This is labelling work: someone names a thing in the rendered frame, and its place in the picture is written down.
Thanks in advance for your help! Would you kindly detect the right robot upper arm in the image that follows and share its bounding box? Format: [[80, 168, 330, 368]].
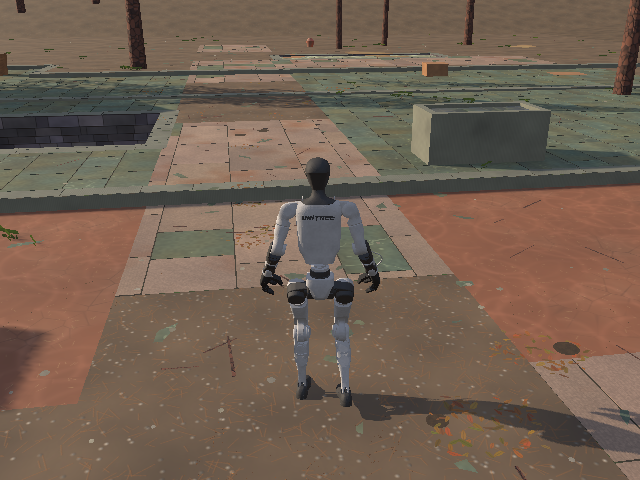
[[339, 201, 368, 256]]

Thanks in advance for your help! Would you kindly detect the robot right foot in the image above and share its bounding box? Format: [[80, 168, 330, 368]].
[[336, 383, 352, 407]]

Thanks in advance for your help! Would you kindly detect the robot right hand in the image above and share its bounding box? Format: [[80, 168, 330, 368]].
[[357, 272, 380, 293]]

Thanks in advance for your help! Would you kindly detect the robot left forearm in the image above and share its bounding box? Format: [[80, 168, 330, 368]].
[[262, 241, 281, 277]]

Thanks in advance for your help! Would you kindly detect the robot right thigh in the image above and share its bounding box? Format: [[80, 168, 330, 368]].
[[332, 278, 354, 341]]

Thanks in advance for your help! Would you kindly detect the robot right forearm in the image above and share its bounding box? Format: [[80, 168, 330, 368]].
[[358, 240, 378, 276]]

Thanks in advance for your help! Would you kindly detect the left robot upper arm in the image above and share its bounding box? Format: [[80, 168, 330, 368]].
[[270, 201, 298, 256]]

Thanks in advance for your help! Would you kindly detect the robot left hand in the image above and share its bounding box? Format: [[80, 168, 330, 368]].
[[260, 273, 283, 295]]

